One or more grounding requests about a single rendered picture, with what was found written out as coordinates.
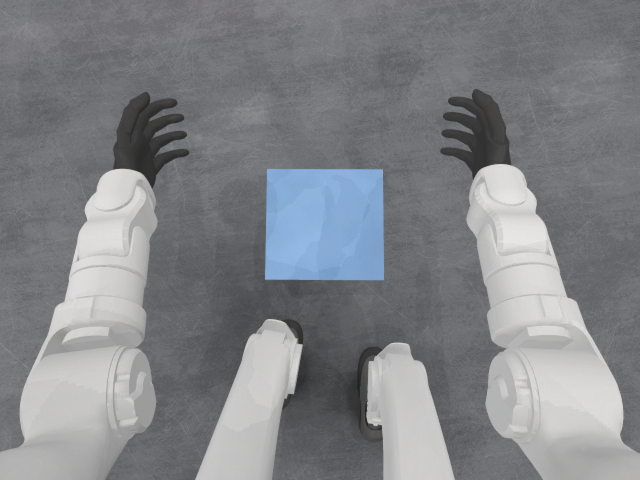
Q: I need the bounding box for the right robot upper arm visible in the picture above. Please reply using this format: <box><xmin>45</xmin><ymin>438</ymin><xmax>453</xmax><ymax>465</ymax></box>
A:
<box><xmin>486</xmin><ymin>347</ymin><xmax>640</xmax><ymax>480</ymax></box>

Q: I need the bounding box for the robot right foot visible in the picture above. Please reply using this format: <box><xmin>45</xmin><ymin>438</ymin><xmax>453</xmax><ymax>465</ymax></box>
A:
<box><xmin>357</xmin><ymin>347</ymin><xmax>383</xmax><ymax>442</ymax></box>

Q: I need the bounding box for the robot right shin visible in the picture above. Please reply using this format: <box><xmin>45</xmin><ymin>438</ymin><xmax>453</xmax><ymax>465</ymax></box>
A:
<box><xmin>366</xmin><ymin>343</ymin><xmax>428</xmax><ymax>425</ymax></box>

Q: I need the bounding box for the robot left forearm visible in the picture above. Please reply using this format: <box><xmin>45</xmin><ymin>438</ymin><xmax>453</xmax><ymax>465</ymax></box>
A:
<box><xmin>20</xmin><ymin>169</ymin><xmax>157</xmax><ymax>439</ymax></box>

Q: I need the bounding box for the left robot upper arm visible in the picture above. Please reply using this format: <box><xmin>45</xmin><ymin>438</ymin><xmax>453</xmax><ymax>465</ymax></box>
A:
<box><xmin>0</xmin><ymin>345</ymin><xmax>156</xmax><ymax>480</ymax></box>

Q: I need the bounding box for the carton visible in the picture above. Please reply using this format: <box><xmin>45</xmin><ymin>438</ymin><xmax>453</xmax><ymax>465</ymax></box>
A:
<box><xmin>265</xmin><ymin>169</ymin><xmax>384</xmax><ymax>280</ymax></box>

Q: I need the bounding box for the left robot hand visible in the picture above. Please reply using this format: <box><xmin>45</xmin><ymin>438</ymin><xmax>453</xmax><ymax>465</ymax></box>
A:
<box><xmin>113</xmin><ymin>92</ymin><xmax>189</xmax><ymax>188</ymax></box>

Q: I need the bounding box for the robot right forearm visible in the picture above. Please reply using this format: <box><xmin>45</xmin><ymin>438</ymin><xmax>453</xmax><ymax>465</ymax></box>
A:
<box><xmin>466</xmin><ymin>164</ymin><xmax>623</xmax><ymax>433</ymax></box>

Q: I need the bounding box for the right robot hand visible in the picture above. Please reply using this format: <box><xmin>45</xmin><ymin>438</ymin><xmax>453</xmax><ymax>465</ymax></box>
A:
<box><xmin>440</xmin><ymin>89</ymin><xmax>512</xmax><ymax>180</ymax></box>

